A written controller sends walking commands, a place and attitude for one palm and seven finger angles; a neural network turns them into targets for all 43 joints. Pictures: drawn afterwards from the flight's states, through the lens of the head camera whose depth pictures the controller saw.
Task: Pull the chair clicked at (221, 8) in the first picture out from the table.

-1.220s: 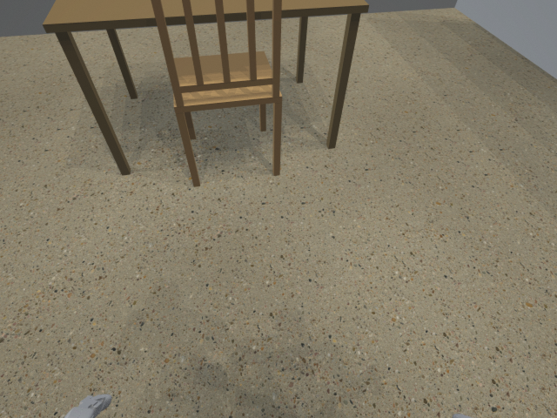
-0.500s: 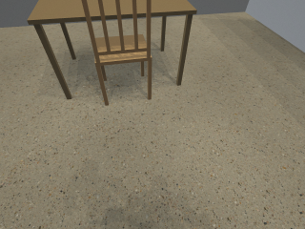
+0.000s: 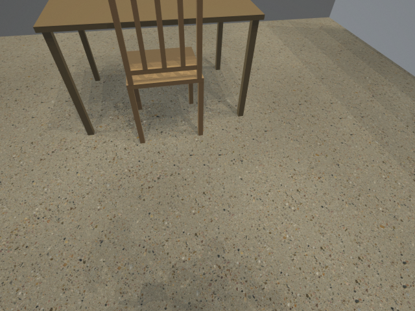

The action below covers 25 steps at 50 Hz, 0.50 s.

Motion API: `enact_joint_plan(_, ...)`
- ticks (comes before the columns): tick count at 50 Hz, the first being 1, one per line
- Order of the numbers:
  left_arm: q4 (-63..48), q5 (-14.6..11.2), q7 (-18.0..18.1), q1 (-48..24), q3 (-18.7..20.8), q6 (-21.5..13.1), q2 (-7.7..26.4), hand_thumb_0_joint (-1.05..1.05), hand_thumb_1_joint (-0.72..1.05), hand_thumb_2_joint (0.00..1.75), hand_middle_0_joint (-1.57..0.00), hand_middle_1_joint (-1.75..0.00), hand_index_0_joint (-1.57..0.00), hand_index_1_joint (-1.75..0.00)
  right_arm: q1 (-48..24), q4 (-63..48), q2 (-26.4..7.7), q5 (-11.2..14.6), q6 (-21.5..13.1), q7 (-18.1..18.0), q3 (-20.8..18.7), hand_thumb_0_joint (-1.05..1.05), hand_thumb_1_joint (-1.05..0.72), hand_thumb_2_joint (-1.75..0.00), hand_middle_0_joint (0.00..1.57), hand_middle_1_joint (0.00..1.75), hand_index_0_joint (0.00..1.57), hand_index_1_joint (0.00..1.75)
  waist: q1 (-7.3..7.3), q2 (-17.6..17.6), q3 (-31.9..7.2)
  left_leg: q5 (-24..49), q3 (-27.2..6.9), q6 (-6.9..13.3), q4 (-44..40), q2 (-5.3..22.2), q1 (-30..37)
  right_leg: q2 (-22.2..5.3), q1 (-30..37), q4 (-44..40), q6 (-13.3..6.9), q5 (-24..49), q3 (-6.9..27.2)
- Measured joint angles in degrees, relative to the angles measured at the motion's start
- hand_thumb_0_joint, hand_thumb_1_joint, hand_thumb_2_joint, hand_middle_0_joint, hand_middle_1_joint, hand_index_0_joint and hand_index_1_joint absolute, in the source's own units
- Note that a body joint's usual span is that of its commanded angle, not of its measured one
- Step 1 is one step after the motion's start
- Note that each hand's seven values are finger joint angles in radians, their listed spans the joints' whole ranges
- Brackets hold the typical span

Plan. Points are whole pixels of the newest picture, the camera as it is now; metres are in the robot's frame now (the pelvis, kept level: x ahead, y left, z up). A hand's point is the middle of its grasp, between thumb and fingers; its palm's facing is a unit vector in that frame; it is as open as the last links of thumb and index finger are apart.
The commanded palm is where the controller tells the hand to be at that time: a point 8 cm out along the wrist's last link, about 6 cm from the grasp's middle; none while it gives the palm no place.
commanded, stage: look at it before walking up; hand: left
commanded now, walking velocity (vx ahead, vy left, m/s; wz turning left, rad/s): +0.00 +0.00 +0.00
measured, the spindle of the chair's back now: (160, 34) +1.32 +0.31 -0.06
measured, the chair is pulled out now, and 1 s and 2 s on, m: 0.00 0.00 0.00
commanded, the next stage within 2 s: walk to a spot facing it in 0.32 s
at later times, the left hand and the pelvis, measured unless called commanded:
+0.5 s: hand out of the picture +0.07 +0.24 -0.16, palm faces -0.02 -0.95 -0.32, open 7.4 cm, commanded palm none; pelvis +0.01 +0.00 +0.00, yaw +0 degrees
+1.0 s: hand out of the picture +0.13 +0.15 -0.18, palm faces -0.01 -0.98 -0.20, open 7.4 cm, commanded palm none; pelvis +0.15 -0.03 -0.01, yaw -6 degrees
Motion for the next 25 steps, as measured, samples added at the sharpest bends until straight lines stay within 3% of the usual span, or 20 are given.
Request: enact_joint_plan(25, 0.3, 0.1, 0.4, 0.2, 0.1, 0.2, -0.1, 0.00, 0.90, 0.89, -0.20, -0.30, -0.20, -0.30, -0.9, -0.1, 0.2, -0.2, 0.1, -0.3, 0.2, 0.00, -0.90, -0.90, 0.20, 0.30, 0.20, 0.30, 0.39, 0.2, -0.4, -0.6, 0.3, 0.1, -0.5, -0.1, 0.8, -0.1, 0.7, -0.5, 0.2, -0.6, 0.3)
